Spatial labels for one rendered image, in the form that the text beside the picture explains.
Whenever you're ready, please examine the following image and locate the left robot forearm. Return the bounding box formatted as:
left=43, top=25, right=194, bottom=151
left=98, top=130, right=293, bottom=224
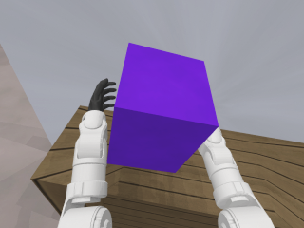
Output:
left=57, top=110, right=108, bottom=228

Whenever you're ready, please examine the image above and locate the right robot forearm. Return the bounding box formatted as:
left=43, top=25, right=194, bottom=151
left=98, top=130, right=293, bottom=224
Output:
left=198, top=128, right=275, bottom=228

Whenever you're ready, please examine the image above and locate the robot right upper arm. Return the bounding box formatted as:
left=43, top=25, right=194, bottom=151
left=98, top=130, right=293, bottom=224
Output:
left=218, top=206, right=274, bottom=228

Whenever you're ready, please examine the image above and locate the carton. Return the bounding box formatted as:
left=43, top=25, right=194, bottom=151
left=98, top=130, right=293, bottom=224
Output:
left=106, top=43, right=219, bottom=173

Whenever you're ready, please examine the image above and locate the robot left hand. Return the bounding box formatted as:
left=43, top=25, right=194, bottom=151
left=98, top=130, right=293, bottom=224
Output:
left=88, top=78, right=117, bottom=112

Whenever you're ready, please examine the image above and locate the robot left upper arm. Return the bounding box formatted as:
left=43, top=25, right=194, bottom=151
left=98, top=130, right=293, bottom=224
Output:
left=58, top=206, right=112, bottom=228

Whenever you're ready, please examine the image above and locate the pedestal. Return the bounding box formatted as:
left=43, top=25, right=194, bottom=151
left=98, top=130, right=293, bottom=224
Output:
left=30, top=105, right=304, bottom=228

